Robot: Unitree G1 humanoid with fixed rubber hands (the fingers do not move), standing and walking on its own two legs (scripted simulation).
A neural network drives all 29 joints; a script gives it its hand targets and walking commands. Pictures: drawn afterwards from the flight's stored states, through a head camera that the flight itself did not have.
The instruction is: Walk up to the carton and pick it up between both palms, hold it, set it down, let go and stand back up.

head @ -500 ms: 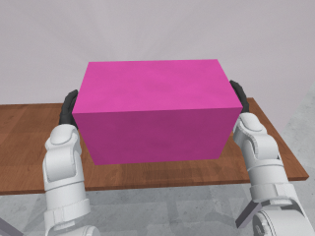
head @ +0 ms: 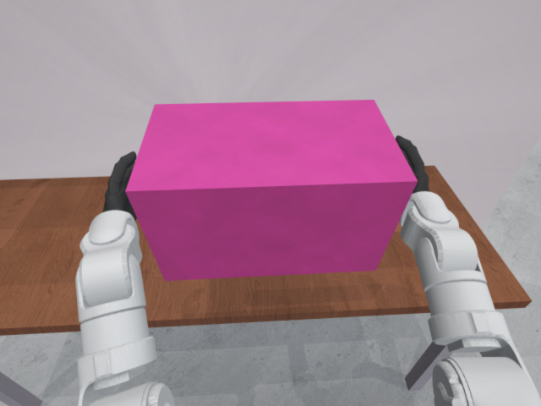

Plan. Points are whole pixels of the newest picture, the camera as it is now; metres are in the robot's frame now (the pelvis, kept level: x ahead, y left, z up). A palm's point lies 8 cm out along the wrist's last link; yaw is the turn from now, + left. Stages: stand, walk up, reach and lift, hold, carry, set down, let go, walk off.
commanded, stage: hold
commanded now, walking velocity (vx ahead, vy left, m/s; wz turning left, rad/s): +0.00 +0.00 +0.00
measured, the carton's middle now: (269, 190) +0.37 +0.00 +0.17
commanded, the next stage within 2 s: none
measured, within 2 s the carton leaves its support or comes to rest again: neither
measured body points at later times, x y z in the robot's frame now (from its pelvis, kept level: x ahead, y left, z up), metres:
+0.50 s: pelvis +0.00 +0.00 +0.00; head -0.03 +0.02 +0.45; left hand +0.36 +0.20 +0.17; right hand +0.36 -0.20 +0.17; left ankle +0.03 +0.12 -0.75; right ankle +0.00 -0.13 -0.75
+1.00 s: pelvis +0.00 +0.00 +0.00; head -0.03 +0.02 +0.45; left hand +0.36 +0.21 +0.17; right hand +0.36 -0.20 +0.17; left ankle +0.03 +0.12 -0.75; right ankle +0.00 -0.13 -0.75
